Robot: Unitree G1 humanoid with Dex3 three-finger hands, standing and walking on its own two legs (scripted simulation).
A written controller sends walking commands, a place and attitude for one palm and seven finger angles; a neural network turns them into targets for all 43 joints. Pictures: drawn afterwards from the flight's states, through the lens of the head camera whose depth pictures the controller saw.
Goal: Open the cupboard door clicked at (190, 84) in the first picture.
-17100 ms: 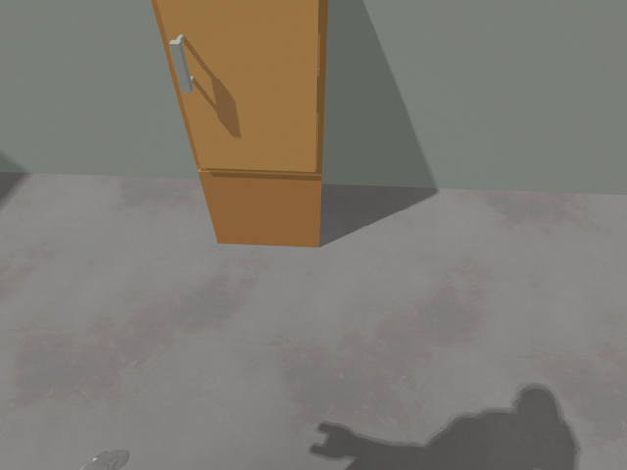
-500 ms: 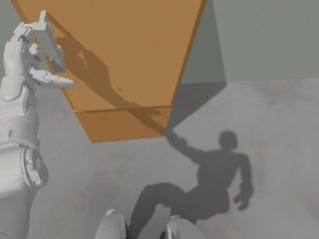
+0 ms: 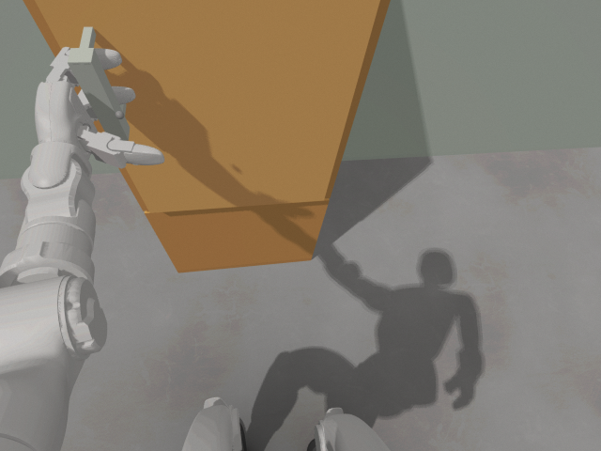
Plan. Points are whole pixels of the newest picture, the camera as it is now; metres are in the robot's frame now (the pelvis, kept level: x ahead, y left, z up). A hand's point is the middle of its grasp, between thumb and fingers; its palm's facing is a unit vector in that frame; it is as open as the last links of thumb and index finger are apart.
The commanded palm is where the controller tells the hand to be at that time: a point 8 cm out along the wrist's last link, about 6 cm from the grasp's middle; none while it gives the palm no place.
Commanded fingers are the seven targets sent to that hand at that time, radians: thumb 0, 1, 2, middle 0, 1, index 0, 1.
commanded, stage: slide the fingers in behind the handle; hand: left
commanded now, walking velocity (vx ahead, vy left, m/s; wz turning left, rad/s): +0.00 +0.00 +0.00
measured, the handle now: (104, 87) +0.58 +0.21 +0.09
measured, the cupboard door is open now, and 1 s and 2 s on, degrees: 0 1 29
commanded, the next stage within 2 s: close the thumb around the handle in 0.34 s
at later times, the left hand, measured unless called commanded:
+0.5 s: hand (123, 116) +0.53 +0.19 +0.09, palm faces +0.06 -1.00 -0.01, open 14.0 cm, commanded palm +0.51 +0.22 +0.09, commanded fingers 0.00 -0.28 0.40 -0.32 -1.22 -0.32 -1.22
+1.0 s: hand (123, 118) +0.52 +0.19 +0.09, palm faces +0.08 -1.00 -0.02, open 6.7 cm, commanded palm +0.50 +0.21 +0.09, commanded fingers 0.00 0.90 0.90 -0.40 -1.35 -0.40 -1.35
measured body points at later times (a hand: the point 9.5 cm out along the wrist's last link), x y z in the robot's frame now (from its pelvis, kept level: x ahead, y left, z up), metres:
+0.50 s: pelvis +0.00 +0.00 +0.00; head +0.13 +0.02 +0.43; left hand +0.52 +0.24 +0.09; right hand -0.01 -0.27 -0.11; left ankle +0.05 +0.11 -0.67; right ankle -0.03 -0.12 -0.67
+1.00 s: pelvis +0.01 +0.00 +0.00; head +0.13 +0.02 +0.43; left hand +0.51 +0.24 +0.09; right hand +0.00 -0.26 -0.11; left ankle +0.05 +0.11 -0.67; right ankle -0.03 -0.12 -0.67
